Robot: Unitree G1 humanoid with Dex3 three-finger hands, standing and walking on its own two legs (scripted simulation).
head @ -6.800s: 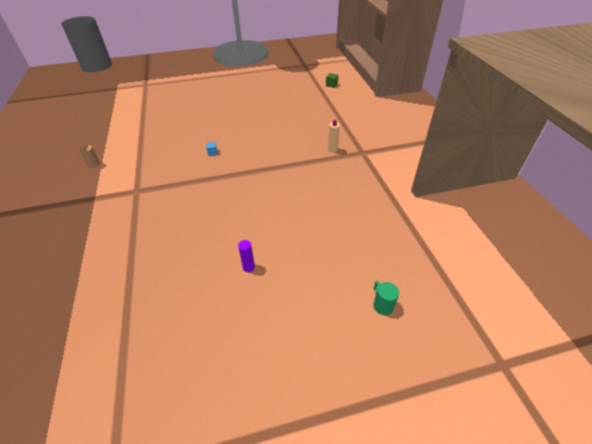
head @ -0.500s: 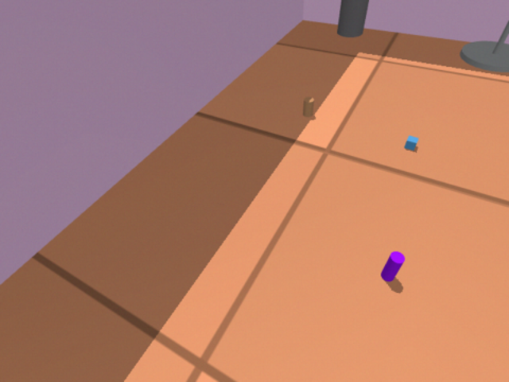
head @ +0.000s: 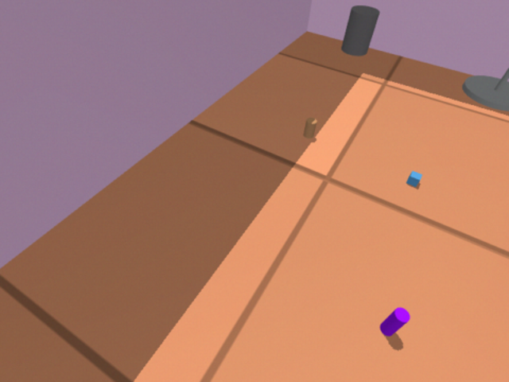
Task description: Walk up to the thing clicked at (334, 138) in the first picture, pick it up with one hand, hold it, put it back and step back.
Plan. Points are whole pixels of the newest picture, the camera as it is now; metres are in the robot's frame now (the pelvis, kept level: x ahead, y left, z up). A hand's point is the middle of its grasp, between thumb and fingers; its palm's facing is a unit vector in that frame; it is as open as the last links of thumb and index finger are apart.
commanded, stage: walk up
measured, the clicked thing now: out of the picture +0.79 -1.44 -0.66
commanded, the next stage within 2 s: stand in 1.34 s
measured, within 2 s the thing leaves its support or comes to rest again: neither
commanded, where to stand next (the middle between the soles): +0.26 -0.02 m, yaw +1 degrees
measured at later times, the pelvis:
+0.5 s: pelvis +0.15 -0.05 +0.01, yaw +0 degrees
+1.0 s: pelvis +0.21 -0.03 +0.01, yaw +1 degrees
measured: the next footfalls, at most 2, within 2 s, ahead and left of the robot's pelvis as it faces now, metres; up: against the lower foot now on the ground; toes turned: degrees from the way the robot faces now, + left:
right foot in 0.30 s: +0.23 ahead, -0.17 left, +0.00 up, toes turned -1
left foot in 0.64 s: +0.30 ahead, +0.10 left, +0.00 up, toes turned +4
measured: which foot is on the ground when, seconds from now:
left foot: down 0.00-0.30, up 0.32-0.62, down 0.64-1.00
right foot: up 0.00-0.28, down 0.30-1.00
